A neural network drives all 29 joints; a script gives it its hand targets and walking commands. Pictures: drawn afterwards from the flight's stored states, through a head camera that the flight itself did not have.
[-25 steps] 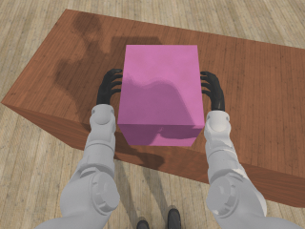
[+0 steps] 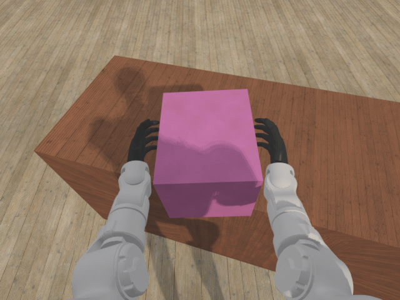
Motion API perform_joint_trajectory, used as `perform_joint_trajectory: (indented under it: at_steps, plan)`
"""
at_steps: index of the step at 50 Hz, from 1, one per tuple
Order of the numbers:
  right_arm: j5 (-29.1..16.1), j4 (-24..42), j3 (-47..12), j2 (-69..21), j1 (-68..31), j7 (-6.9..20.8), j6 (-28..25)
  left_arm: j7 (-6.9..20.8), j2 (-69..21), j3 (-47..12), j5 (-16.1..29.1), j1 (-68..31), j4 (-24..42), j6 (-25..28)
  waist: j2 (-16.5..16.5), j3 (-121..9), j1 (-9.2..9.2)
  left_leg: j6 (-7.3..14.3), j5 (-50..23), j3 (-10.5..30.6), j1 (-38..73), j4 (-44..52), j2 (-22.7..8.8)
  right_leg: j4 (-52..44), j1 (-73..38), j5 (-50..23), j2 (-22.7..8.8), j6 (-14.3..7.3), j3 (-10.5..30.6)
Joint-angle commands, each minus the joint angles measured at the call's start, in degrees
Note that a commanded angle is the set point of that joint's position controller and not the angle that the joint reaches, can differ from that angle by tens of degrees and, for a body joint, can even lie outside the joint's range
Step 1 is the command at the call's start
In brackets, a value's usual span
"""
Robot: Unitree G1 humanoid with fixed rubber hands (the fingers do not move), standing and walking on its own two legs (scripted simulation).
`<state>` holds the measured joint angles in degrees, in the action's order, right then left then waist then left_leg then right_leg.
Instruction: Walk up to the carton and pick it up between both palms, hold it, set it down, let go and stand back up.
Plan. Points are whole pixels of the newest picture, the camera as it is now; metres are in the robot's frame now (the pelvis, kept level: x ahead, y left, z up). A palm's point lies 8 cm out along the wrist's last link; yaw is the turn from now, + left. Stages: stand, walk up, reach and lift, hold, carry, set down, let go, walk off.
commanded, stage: reach and lift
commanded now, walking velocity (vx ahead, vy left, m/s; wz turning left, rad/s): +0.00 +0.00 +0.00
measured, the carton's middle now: (207, 155) +0.44 -0.04 -0.02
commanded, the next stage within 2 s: none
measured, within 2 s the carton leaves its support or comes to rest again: neither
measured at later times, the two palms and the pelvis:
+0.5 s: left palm (140, 150) +0.40 +0.10 +0.09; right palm (289, 153) +0.37 -0.19 +0.07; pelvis -0.01 -0.02 +0.00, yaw +1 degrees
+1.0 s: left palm (126, 151) +0.37 +0.11 +0.12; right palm (290, 156) +0.34 -0.17 +0.10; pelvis -0.01 +0.00 +0.01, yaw +0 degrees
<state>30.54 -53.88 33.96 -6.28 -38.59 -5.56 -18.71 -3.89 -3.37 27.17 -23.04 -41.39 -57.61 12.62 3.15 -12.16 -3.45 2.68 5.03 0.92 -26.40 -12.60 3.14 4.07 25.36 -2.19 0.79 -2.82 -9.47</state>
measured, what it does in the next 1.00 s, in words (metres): stands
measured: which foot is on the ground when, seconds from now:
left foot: down 0.00-1.00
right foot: down 0.00-1.00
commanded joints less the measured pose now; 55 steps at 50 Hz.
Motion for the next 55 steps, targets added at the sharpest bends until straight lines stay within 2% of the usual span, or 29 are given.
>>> perform_joint_trajectory:
  at_steps: [1, 5, 9, 15, 19, 23, 29, 37, 43, 50, 55]
  plan:
    - [3.2, 2.4, -15.0, -29.8, -29.0, 6.5, 0.0, 6.2, -29.3, -12.9, -1.8, -29.7, 3.6, 0.1, -0.3, -23.2, -1.66, -3.7, -6.7, 6.6, 5.7, 0.8, -5.7, 7.9, -30.4, -14.5, -2.6, 0.8, 6.9]
    - [3.3, 5.0, -12.7, -28.3, -26.6, 7.0, 4.5, 8.1, -26.1, -9.0, -2.9, -27.9, 5.1, -4.1, -0.9, -15.0, -1.06, -3.2, -0.3, 5.7, 3.7, 2.6, -5.6, 7.1, -32.6, -5.9, -3.3, 1.5, 6.2]
    - [2.4, 8.7, -12.1, -26.9, -26.1, 7.3, 6.9, 9.6, -24.7, -7.5, -3.3, -27.4, 8.1, -7.2, -1.2, -12.7, -1.07, -2.7, 1.1, 4.7, 3.9, 3.1, -5.1, 6.7, -34.8, -3.3, -3.5, 1.9, 5.7]
    - [1.8, 12.2, -14.3, -27.5, -29.4, 6.9, 5.4, 9.8, -25.4, -9.5, -2.2, -30.6, 12.1, -6.8, -2.0, -19.8, -1.53, -1.5, -0.6, 3.3, 2.3, 3.5, -4.3, 8.4, -41.1, -10.2, -4.0, 2.6, 5.8]
    - [1.0, 11.4, -17.4, -29.4, -30.1, 6.3, 4.0, 9.5, -26.3, -11.4, -1.5, -31.5, 12.5, -5.4, -2.8, -24.3, -1.22, -0.4, -2.9, 2.9, 0.4, 3.7, -4.1, 10.1, -46.0, -16.3, -4.5, 2.9, 6.7]
    - [-1.6, 9.5, -21.1, -30.1, -27.7, 5.6, 4.4, 9.8, -26.0, -12.4, -1.0, -28.6, 11.2, -5.8, -3.9, -22.7, -0.34, 0.3, -4.7, 2.8, 0.6, 3.7, -4.0, 11.0, -48.3, -20.2, -4.4, 3.4, 7.4]
    - [-7.9, 9.8, -26.7, -29.1, -22.7, 4.2, 6.9, 11.0, -25.5, -14.4, 0.4, -22.7, 12.2, -8.7, -4.9, -16.3, 0.42, 0.1, -6.5, 2.9, 4.4, 3.0, -3.8, 10.4, -47.4, -22.1, -3.4, 3.7, 7.4]
    - [-14.0, 14.7, -33.2, -29.0, -23.5, 3.0, 6.7, 10.2, -29.4, -24.1, 5.2, -23.3, 21.7, -10.2, -2.1, -19.3, -1.37, -1.1, -10.5, 3.2, 9.2, 1.4, -3.1, 10.1, -48.0, -25.9, -2.4, 2.6, 7.5]
    - [-18.4, 17.1, -36.9, -27.4, -22.8, 3.0, 9.1, 9.3, -30.7, -30.4, 8.4, -22.4, 27.6, -13.9, -1.2, -15.8, -1.72, -2.0, -8.6, 3.3, 12.6, 0.8, -3.5, 9.1, -45.0, -19.0, -2.1, 1.7, 6.9]
    - [-24.3, 22.9, -37.6, -21.0, -22.5, 2.8, 15.4, 10.2, -27.5, -31.0, 9.3, -17.2, 33.9, -25.6, -3.5, -3.9, -1.0, -2.4, 0.6, 3.0, 14.4, 2.0, -4.8, 6.3, -40.0, -3.7, -1.8, 1.9, 5.3]
    - [-26.5, 28.5, -37.0, -17.2, -24.3, 2.9, 17.6, 10.1, -26.5, -32.1, 9.6, -16.9, 40.1, -31.3, -2.2, -3.4, -1.74, -3.1, 2.6, 2.9, 16.6, 2.1, -5.2, 5.8, -39.0, -0.6, -1.7, 1.6, 4.8]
